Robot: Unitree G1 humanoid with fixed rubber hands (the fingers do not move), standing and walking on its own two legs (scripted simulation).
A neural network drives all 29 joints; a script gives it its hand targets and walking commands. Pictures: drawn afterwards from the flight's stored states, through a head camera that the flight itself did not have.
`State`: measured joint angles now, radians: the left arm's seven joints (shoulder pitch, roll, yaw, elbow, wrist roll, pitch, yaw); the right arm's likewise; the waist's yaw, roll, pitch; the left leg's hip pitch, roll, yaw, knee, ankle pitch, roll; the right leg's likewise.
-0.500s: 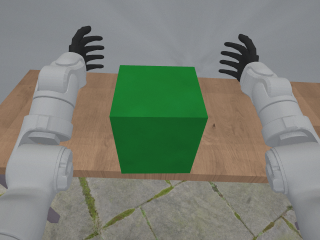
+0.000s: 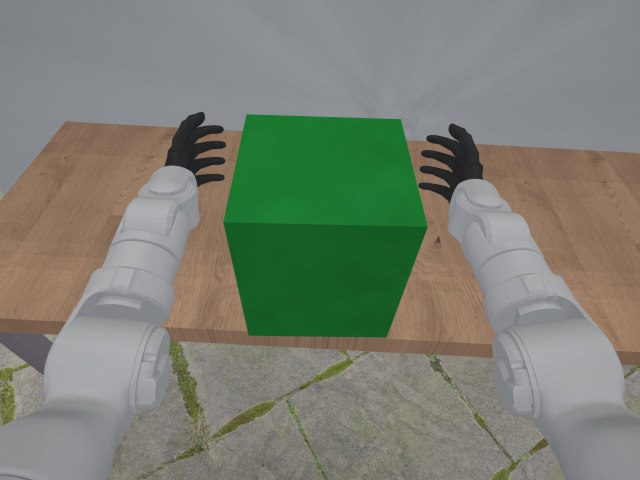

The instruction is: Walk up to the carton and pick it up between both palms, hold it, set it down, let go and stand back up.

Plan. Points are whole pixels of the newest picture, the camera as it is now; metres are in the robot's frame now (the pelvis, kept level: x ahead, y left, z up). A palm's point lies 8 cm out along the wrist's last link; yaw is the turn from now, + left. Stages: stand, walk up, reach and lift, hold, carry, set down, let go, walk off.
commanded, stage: reach and lift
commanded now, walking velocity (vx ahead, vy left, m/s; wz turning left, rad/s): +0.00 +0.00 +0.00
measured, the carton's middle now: (320, 232) +0.44 +0.03 +0.06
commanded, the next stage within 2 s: none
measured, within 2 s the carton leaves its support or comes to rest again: neither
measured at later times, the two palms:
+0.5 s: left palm (206, 191) +0.44 +0.18 +0.13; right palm (446, 204) +0.45 -0.13 +0.13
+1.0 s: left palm (203, 200) +0.42 +0.18 +0.13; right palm (442, 215) +0.42 -0.12 +0.13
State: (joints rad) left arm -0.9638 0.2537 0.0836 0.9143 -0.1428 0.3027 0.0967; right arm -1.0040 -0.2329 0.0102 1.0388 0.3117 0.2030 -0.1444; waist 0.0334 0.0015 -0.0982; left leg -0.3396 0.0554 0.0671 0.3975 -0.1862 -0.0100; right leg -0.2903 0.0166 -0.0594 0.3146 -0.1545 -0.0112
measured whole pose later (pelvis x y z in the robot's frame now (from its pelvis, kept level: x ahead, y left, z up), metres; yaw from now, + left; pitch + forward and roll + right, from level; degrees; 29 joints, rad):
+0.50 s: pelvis +0.00 +0.00 +0.00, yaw +0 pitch +11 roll -1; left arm -0.98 0.15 0.14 1.11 -0.06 0.06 0.13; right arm -0.98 -0.17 -0.02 1.15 0.26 0.05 -0.17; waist 0.04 0.00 -0.16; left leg -0.42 0.06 0.07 0.43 -0.19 -0.01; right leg -0.38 0.02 -0.05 0.34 -0.16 -0.01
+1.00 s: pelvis +0.01 +0.01 +0.00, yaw +1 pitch +2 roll +0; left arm -0.83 -0.04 0.54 0.83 0.38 0.06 0.00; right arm -0.81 0.08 -0.52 0.89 -0.29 0.00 -0.04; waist 0.01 -0.03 -0.04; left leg -0.17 0.03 0.07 0.30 -0.16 0.00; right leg -0.14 -0.01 -0.06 0.25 -0.15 0.00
